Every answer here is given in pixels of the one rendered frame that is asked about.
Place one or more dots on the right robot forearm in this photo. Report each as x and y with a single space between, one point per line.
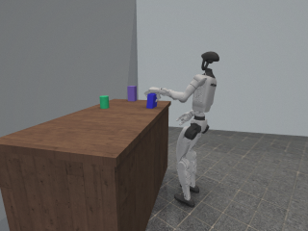
191 112

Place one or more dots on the table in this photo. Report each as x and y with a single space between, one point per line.
91 170

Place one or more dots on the robot right hand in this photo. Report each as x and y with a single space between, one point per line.
184 117

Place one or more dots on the left robot forearm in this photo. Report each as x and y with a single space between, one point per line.
175 95

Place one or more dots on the robot torso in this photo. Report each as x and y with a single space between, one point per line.
202 100

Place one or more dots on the robot left upper arm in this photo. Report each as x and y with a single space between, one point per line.
197 81

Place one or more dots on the robot right shin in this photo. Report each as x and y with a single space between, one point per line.
193 170

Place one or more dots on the sponge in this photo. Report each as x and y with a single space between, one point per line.
151 101

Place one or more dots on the robot left hand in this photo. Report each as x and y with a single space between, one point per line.
153 90

